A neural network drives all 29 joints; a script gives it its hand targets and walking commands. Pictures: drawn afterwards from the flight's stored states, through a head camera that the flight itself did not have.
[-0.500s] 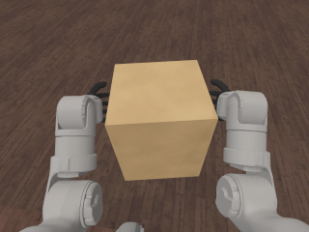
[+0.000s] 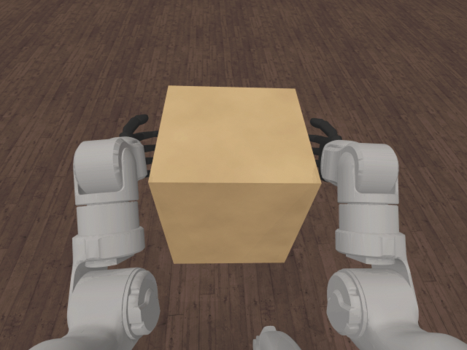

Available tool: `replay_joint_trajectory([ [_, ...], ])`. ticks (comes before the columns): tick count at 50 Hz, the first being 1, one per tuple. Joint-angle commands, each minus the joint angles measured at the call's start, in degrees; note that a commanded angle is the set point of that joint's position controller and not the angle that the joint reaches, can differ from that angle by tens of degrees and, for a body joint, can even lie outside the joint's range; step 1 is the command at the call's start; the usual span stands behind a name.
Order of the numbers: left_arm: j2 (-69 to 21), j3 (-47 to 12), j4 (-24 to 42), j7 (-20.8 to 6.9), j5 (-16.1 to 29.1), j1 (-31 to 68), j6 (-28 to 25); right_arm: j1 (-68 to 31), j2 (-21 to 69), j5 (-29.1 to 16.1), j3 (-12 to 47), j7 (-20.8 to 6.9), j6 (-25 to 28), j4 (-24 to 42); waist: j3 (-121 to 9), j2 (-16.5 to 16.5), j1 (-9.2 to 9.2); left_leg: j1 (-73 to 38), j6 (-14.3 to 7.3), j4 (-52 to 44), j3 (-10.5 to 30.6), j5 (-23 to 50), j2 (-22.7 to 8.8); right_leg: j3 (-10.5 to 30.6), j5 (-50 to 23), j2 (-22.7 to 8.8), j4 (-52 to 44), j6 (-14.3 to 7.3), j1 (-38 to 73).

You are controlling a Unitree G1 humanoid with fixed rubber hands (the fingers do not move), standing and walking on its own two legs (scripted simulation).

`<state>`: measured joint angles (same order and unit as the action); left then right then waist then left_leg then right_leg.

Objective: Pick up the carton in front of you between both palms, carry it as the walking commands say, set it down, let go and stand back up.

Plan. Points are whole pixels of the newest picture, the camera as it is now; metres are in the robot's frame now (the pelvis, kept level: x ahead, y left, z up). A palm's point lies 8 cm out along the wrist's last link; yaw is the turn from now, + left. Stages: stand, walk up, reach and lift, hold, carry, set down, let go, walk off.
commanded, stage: carry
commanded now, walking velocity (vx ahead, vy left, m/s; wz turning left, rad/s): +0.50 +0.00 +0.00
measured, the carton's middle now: (231, 181) +0.40 -0.03 +0.08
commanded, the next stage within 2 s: none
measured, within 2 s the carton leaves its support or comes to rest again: neither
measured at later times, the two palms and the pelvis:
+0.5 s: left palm (145, 86) +0.67 +0.13 +0.11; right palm (272, 81) +0.69 -0.17 +0.10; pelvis +0.35 -0.03 +0.01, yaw +2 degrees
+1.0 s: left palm (158, 35) +0.95 +0.12 +0.10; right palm (259, 35) +0.95 -0.18 +0.09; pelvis +0.70 -0.03 +0.00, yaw +0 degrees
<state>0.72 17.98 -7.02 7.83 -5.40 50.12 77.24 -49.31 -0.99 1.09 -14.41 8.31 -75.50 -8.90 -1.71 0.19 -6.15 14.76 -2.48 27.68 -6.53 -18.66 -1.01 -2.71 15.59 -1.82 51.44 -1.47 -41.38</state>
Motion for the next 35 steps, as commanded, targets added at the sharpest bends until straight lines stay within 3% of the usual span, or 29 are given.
replay_joint_trajectory([
  [1, -56.4, -32.4, 1.7, -9.7, 20.5, 39.2, -1.4, -46.1, 62.4, -26.4, 32.3, -14.7, 0.5, 6.0, -25.7, 8.2, 1.38, -18.6, -4.3, -1.5, 5.6, 37.7, -9.7, -6.7, -13.0, 3.8, -21.2, -0.8, 14.0],
  [2, -56.2, -32.5, 0.1, -10.0, 20.8, 38.3, -1.2, -45.0, 61.5, -25.6, 32.1, -14.6, 0.4, 4.7, -27.3, 7.2, 2.8, -18.3, -2.8, 4.2, 2.5, 43.2, -8.5, -8.8, -15.8, 4.9, -26.1, -1.5, 20.5],
  [3, -56.0, -32.4, -1.7, -10.5, 20.9, 37.7, -1.0, -43.2, 60.5, -24.5, 31.7, -14.4, 0.2, 3.1, -29.8, 5.9, 4.96, -13.8, -0.6, 11.7, 0.3, 43.1, -6.9, -8.3, -17.5, 4.2, -27.4, -2.7, 31.7],
  [4, -55.7, -31.8, -3.9, -11.0, 20.9, 35.5, -0.9, -43.4, 59.6, -23.8, 31.5, -14.2, 0.0, 2.1, -31.8, 1.4, 8.6, -1.4, 1.8, 20.6, 0.9, 30.7, -5.3, 0.7, -18.2, -3.2, -25.8, -4.6, 45.6],
  [5, -54.7, -30.9, -5.2, -11.5, 20.8, 35.2, -1.0, -43.7, 59.9, -23.3, 31.3, -14.2, -0.1, 1.3, -36.6, -12.0, 9.35, 14.5, 3.5, 34.2, 2.0, 3.3, 0.5, 22.5, -26.7, -16.5, -22.8, -10.1, 59.6],
  [6, -55.2, -30.6, -5.1, -11.9, 22.0, 36.2, -0.9, -43.8, 59.3, -22.9, 30.7, -14.0, -0.2, 0.6, -36.7, -17.7, 9.7, 26.8, 3.3, 45.3, 4.5, -13.6, 4.6, 33.3, -27.2, -20.8, -27.1, -15.1, 65.5],
  [7, -56.7, -31.1, -3.8, -12.5, 23.4, 38.3, -1.0, -44.3, 60.8, -22.8, 29.7, -13.6, 0.0, 0.4, -35.2, -12.1, 9.43, 32.5, 1.9, 48.8, 7.2, -12.0, 2.4, 31.7, -26.1, -19.5, -27.1, -15.2, 66.4],
  [8, -58.8, -31.7, -0.5, -12.8, 25.0, 41.3, -1.6, -46.4, 61.7, -23.4, 30.0, -13.3, 0.4, 2.7, -32.3, -7.3, 9.62, 32.2, 1.6, 45.6, 8.1, -8.2, 0.1, 27.2, -27.7, -17.3, -26.8, -12.2, 60.6],
  [9, -60.2, -32.6, 2.1, -13.1, 26.5, 44.5, -1.7, -47.3, 62.5, -23.2, 29.8, -12.9, 0.5, 3.5, -30.8, -4.8, 9.67, 32.6, 2.1, 42.5, 7.4, -6.0, -1.0, 24.3, -30.2, -17.1, -26.9, -11.5, 59.0],
  [10, -62.0, -34.3, 6.4, -13.3, 28.1, 46.9, -2.2, -46.7, 63.3, -23.0, 30.1, -12.5, 0.6, 5.4, -30.4, -4.6, 9.1, 30.2, 2.8, 40.4, 7.4, -4.4, -2.1, 22.7, -27.5, -16.3, -28.6, -11.6, 54.5],
  [11, -63.6, -35.0, 7.8, -13.5, 29.1, 47.1, -2.3, -44.5, 63.6, -22.1, 30.1, -12.1, 0.7, 5.7, -30.5, -5.6, 7.94, 28.1, 3.2, 37.7, 7.2, -2.6, -2.6, 19.5, -27.0, -14.9, -30.2, -10.2, 52.6],
  [14, -67.1, -34.6, 7.3, -14.4, 28.5, 37.8, -2.1, -32.9, 64.8, -18.4, 29.7, -11.2, 1.1, 4.8, -31.6, -6.9, 8.49, 26.8, 3.2, 29.2, 4.9, 0.9, -1.9, 14.4, -29.4, -14.0, -32.0, -8.1, 54.6],
  [18, -70.1, -35.4, 6.2, -16.9, 25.3, 24.8, -3.5, -20.3, 69.0, -14.3, 32.6, -12.1, 3.1, 5.5, -27.3, -7.3, 7.92, 28.5, 3.9, 16.4, 1.1, 8.4, -1.4, 7.7, -40.1, -11.6, -32.7, -6.3, 57.4],
  [22, -70.7, -41.5, 13.0, -18.1, 23.4, 14.1, -6.4, -12.0, 71.8, -14.0, 39.5, -13.8, 5.9, 12.6, -22.0, -8.6, 8.06, 23.1, 3.4, 2.7, -4.4, 17.3, 1.4, 1.6, -49.4, -9.3, -32.6, -4.3, 56.7],
  [24, -68.9, -44.7, 17.1, -18.1, 22.9, 10.3, -7.5, -11.2, 71.7, -15.6, 44.0, -14.5, 7.0, 17.7, -21.1, -10.1, 7.69, 14.7, 2.5, -2.8, -6.9, 21.2, 3.3, -2.0, -55.1, -8.2, -29.8, -2.9, 54.0],
  [26, -66.3, -46.5, 19.0, -18.0, 21.9, 3.5, -8.0, -5.9, 69.8, -16.5, 46.5, -15.2, 7.2, 20.2, -23.4, -10.9, 7.08, -1.0, 1.6, -7.8, -9.5, 24.9, 5.5, -5.9, -56.6, -6.5, -19.4, -1.1, 48.5],
  [27, -64.6, -47.1, 19.2, -17.9, 20.9, -0.2, -8.1, -1.8, 68.3, -16.1, 46.7, -15.7, 7.2, 20.2, -26.4, -8.2, 5.82, -14.7, -0.1, -7.2, -6.7, 24.5, 2.1, -6.9, -47.5, -5.2, -10.3, 0.8, 39.5],
  [28, -63.0, -47.8, 19.4, -17.9, 20.3, -3.5, -8.0, 3.7, 65.7, -15.5, 46.5, -16.1, 7.2, 19.5, -30.4, -0.1, 4.54, -31.4, -4.4, -2.6, 7.3, 25.8, -10.0, -4.9, -28.1, -3.5, 1.7, 2.4, 22.9],
  [29, -62.9, -49.1, 19.6, -18.2, 20.0, -7.2, -7.7, 8.2, 64.0, -14.7, 46.3, -16.3, 7.3, 18.2, -34.3, 14.4, 5.0, -41.0, -12.4, -2.6, 30.8, 33.2, -23.8, -2.5, 9.8, 3.5, 16.8, 3.2, 6.9],
  [30, -62.2, -49.7, 18.5, -18.5, 19.2, -10.8, -7.9, 11.2, 65.0, -14.7, 46.3, -16.8, 7.4, 18.0, -32.8, 12.5, 4.58, -39.1, -14.5, -6.6, 35.0, 28.9, -24.2, 2.2, 15.6, 3.4, 24.1, 2.2, 0.1],
  [31, -63.8, -50.4, 22.2, -18.5, 19.6, -10.4, -8.9, 11.9, 66.1, -15.3, 47.6, -17.4, 8.1, 20.6, -31.0, 7.5, 4.88, -37.2, -13.0, -6.8, 30.1, 24.5, -22.7, 4.3, 12.5, 0.2, 23.7, 0.7, -1.9],
  [32, -65.1, -51.2, 23.7, -18.6, 20.1, -9.8, -9.6, 10.8, 67.4, -16.3, 48.5, -17.8, 8.7, 24.3, -27.1, 3.8, 4.74, -29.7, -10.4, -8.7, 24.9, 23.6, -20.6, 4.9, 8.9, -2.3, 20.2, 1.1, -0.6],
  [33, -66.2, -52.2, 24.8, -18.8, 21.0, -9.3, -10.0, 9.6, 68.6, -17.2, 49.2, -18.1, 9.1, 26.1, -24.5, 2.0, 4.67, -22.7, -8.7, -11.8, 20.8, 21.1, -19.3, 4.7, 5.8, -3.7, 15.3, 1.6, 2.8],
  [35, -66.3, -53.2, 26.9, -18.6, 21.7, -10.4, -10.7, 9.4, 68.2, -18.6, 50.0, -18.4, 9.5, 28.2, -21.3, 3.1, 5.04, -14.8, -6.5, -16.6, 15.1, 11.3, -17.2, 2.2, 2.9, -4.1, 7.0, 1.9, 6.9],
])
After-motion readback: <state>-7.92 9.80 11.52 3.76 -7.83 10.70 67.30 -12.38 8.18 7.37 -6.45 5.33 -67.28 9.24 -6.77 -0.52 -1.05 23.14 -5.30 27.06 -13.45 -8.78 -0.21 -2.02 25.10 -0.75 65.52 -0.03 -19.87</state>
